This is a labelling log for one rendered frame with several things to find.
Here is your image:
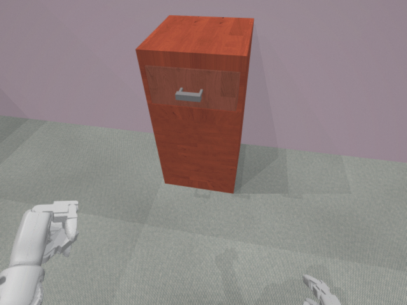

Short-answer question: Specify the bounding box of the robot right hand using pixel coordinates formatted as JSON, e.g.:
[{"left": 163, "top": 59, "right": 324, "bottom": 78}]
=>
[{"left": 303, "top": 274, "right": 341, "bottom": 305}]

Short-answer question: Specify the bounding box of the drawer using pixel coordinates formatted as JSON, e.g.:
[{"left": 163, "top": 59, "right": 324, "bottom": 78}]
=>
[{"left": 145, "top": 65, "right": 240, "bottom": 111}]

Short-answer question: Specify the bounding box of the cabinet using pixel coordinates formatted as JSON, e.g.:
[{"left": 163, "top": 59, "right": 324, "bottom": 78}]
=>
[{"left": 135, "top": 15, "right": 254, "bottom": 194}]

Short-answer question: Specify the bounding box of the handle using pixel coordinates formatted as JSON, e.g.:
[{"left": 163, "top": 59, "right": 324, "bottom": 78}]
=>
[{"left": 175, "top": 88, "right": 203, "bottom": 102}]

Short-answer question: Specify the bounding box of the robot left forearm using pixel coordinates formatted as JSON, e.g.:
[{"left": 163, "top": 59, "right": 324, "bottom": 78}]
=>
[{"left": 0, "top": 264, "right": 45, "bottom": 305}]

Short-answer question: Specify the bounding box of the robot left hand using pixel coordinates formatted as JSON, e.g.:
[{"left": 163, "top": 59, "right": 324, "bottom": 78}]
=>
[{"left": 9, "top": 201, "right": 79, "bottom": 268}]

